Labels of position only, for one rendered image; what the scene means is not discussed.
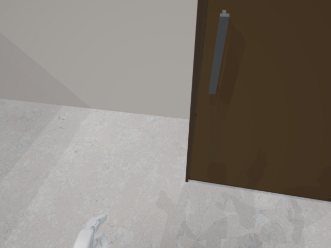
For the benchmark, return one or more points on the handle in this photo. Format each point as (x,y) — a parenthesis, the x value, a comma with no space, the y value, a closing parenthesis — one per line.
(219,46)

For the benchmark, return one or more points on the robot left hand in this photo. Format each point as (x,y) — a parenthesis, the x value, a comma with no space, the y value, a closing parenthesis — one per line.
(86,238)

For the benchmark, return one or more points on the wardrobe door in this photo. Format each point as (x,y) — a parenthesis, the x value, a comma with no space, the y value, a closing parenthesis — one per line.
(268,127)

